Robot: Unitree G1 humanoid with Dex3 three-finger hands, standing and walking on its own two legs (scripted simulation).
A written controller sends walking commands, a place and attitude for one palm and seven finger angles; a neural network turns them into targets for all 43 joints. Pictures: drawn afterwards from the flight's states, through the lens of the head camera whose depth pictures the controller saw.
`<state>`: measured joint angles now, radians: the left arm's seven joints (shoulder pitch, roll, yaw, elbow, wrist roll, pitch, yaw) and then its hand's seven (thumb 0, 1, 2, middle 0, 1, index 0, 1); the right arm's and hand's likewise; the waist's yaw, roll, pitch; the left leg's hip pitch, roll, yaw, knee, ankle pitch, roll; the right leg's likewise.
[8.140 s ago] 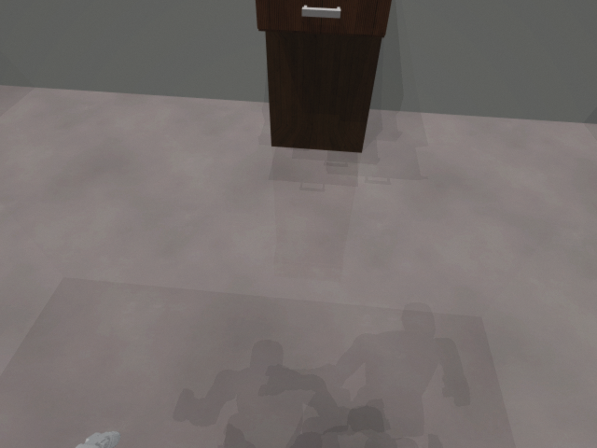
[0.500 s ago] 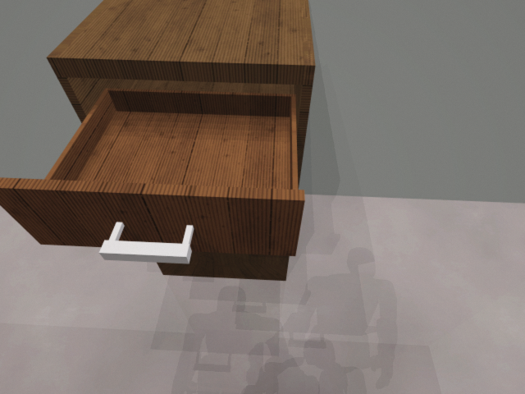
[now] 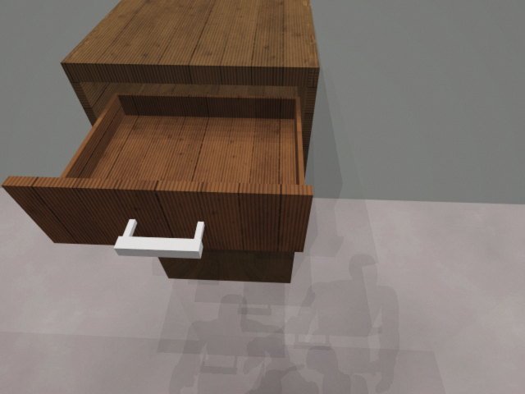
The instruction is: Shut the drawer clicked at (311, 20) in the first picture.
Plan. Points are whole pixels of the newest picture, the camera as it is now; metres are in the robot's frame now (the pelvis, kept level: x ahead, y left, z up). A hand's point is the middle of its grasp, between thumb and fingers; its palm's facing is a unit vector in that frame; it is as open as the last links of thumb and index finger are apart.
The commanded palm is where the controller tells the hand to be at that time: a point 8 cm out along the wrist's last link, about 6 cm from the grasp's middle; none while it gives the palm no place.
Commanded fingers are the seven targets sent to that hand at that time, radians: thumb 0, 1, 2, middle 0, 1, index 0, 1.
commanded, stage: raise the hand and make a fist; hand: left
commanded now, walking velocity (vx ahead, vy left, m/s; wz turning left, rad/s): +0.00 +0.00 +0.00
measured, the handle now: (162, 236) +0.34 +0.19 +0.05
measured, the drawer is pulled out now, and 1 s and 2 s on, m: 0.29 0.29 0.29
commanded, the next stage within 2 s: bring the fist close to the handle in 1.90 s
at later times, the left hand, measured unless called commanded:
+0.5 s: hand out of the picture +0.12 +0.18 -0.01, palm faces +0.14 -0.99 -0.03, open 5.5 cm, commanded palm +0.10 +0.22 +0.00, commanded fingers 0.00 0.90 0.90 -0.72 -0.86 -0.72 -0.86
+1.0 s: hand (130, 368) +0.14 +0.17 +0.06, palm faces +0.06 -1.00 -0.07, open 3.3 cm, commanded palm +0.10 +0.21 +0.08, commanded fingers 0.00 0.90 0.90 -1.22 -1.40 -1.22 -1.40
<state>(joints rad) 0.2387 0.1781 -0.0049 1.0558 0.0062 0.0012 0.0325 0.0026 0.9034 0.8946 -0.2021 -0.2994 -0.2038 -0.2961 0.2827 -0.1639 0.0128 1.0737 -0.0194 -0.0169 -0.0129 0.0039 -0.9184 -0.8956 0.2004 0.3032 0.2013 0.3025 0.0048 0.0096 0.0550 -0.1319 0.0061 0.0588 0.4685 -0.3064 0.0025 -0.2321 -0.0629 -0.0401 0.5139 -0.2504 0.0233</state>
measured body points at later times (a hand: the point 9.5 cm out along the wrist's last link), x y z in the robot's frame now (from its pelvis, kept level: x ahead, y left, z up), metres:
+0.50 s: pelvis -0.03 -0.02 -0.07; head +0.00 -0.01 +0.38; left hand +0.10 +0.23 -0.01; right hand +0.22 -0.25 -0.08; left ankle -0.03 +0.11 -0.74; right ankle +0.02 -0.13 -0.74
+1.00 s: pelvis -0.01 +0.00 -0.04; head +0.00 -0.01 +0.41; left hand +0.13 +0.22 +0.07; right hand +0.18 -0.24 -0.10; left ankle -0.03 +0.12 -0.74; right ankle +0.02 -0.13 -0.74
